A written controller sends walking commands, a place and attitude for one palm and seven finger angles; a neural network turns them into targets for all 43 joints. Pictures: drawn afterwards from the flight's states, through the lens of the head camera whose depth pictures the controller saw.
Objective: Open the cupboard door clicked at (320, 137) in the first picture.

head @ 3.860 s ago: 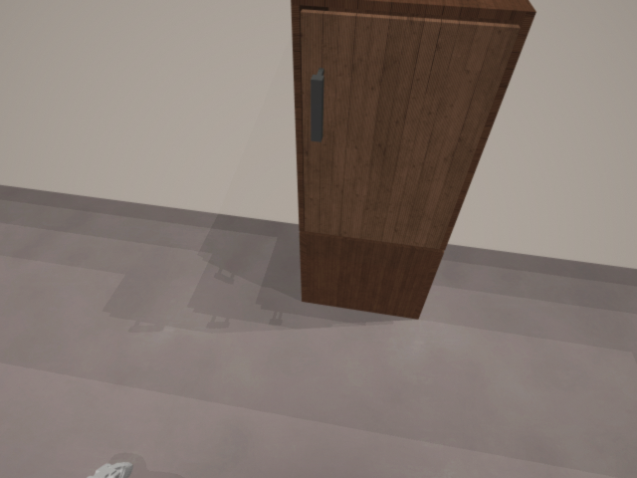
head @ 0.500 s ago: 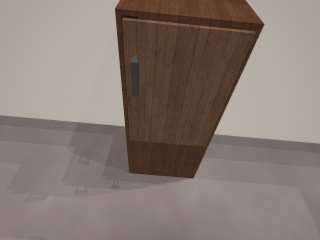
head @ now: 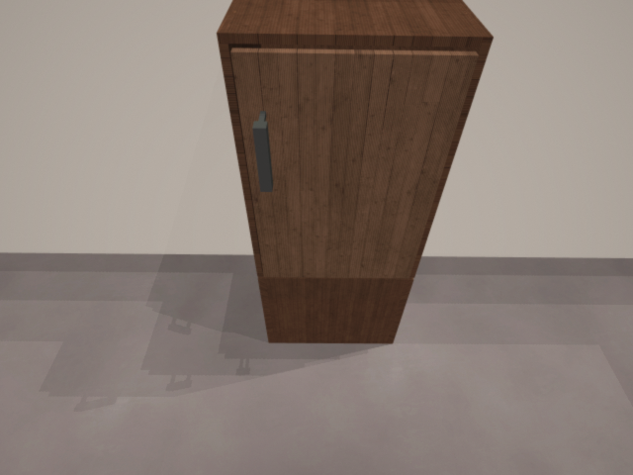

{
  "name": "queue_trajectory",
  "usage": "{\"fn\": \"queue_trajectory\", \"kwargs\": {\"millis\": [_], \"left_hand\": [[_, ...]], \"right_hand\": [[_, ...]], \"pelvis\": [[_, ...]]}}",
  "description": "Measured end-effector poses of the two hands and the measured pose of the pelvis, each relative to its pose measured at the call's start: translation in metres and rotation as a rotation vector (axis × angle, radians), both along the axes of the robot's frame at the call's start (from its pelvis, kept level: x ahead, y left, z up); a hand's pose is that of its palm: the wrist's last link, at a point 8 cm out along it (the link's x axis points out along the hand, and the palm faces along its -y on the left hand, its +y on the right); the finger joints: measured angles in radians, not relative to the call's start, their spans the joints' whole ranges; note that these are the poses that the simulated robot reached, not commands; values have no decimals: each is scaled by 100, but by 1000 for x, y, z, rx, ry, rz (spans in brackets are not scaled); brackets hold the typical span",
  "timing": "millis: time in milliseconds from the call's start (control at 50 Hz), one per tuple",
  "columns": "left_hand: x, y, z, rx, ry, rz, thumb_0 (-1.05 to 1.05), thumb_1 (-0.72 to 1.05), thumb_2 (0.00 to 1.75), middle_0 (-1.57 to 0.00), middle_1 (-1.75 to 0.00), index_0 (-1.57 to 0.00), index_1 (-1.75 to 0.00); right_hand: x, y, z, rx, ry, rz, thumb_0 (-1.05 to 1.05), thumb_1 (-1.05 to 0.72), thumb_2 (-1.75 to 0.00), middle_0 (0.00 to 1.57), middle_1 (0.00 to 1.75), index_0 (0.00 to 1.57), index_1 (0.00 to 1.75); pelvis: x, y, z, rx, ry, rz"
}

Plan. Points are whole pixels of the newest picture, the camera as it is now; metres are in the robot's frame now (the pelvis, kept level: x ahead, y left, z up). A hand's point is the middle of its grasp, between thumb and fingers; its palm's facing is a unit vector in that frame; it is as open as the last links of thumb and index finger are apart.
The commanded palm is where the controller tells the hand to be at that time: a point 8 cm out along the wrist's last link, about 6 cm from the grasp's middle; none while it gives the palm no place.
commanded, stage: come to a stop and stand still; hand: left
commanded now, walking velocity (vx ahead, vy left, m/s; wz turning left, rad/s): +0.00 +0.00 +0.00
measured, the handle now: (264, 152) +0.64 +0.13 +0.06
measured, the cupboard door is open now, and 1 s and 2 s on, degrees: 0 0 0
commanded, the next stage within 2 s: look again from close up in 0.46 s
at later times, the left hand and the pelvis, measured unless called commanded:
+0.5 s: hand out of the picture -0.04 +0.13 -0.18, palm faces +0.05 -0.99 -0.14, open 7.4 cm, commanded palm none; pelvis -0.01 -0.01 +0.00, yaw +0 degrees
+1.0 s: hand out of the picture +0.04 +0.17 -0.18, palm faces +0.02 -0.97 -0.23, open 7.4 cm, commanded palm none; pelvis +0.02 +0.00 -0.01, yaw +0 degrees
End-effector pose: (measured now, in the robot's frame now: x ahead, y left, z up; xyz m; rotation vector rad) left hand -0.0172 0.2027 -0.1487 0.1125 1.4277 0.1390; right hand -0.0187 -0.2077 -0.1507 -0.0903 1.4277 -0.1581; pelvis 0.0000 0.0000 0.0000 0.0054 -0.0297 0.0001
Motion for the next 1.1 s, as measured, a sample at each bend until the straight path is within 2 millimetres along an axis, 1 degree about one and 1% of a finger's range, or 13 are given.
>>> {"fn": "queue_trajectory", "kwargs": {"millis": [140, 240, 300, 380, 500, 600, 680, 800, 880, 1000, 1100], "left_hand": [[-10, -5, -1, -5, 1, 6, 1, 92, 90, -20, -30, -20, -30], [-21, -10, -1, -9, 20, 15, 0, 91, 90, -20, -30, -20, -30], [-26, -13, -1, -13, 35, 20, 0, 91, 90, -20, -30, -20, -30], [-31, -17, -1, -19, 50, 24, 0, 91, 90, -20, -30, -20, -30], [-30, -21, -2, -27, 51, 28, 0, 91, 90, -20, -30, -20, -30], [-22, -20, -3, -18, 28, 13, 0, 91, 90, -20, -30, -20, -30], [-12, -11, -4, 0, 0, -1, 0, 90, 90, -20, -30, -20, -30], [14, 9, 2, 50, -50, -4, 0, 90, 90, -20, -30, -20, -30], [33, 17, 5, 70, -83, -14, 0, 91, 90, -20, -30, -20, -30], [54, 19, 5, 74, -112, -30, 0, 91, 90, -20, -30, -20, -30], [63, 17, 4, 68, -117, -38, 0, 91, 90, -20, -30, -20, -30]], "right_hand": [[-26, 1, 1, 8, 49, -10, 0, -91, -90, 20, 30, 20, 30], [-35, -3, 2, 4, 71, -13, 0, -91, -90, 20, 30, 20, 30], [-35, -5, 2, 1, 73, -14, 0, -91, -90, 20, 30, 20, 30], [-32, -8, 3, -3, 66, -12, 0, -91, -90, 20, 30, 20, 30], [-19, -8, 3, -6, 42, -3, 0, -91, -90, 20, 30, 20, 30], [-4, -9, 1, 0, 9, 18, 0, -91, -90, 20, 30, 20, 30], [8, -12, -5, -4, -25, 38, 1, -92, -90, 20, 30, 20, 30], [27, -10, -11, 4, -65, 50, 1, -93, -90, 20, 30, 20, 30], [38, -12, -10, -2, -80, 51, 2, -93, -90, 20, 30, 20, 30], [50, -18, -6, -18, -93, 57, 1, -93, -90, 20, 30, 20, 30], [58, -23, -2, -31, -96, 60, 1, -92, -90, 20, 30, 20, 30]], "pelvis": [[-8, -5, 0, 0, 4, 4], [-10, -8, 0, -1, 10, 6], [-11, -9, 0, -1, 12, 5], [-9, -11, 0, -3, 15, 5], [-6, -12, 0, -4, 17, 4], [-4, -11, -2, -16, 23, 9], [-1, -7, -8, -20, 34, 22], [12, -2, -9, -5, 33, 17], [19, -2, -8, 2, 28, 10], [25, -4, -7, 6, 26, 4], [28, -7, -6, 7, 26, 1]]}}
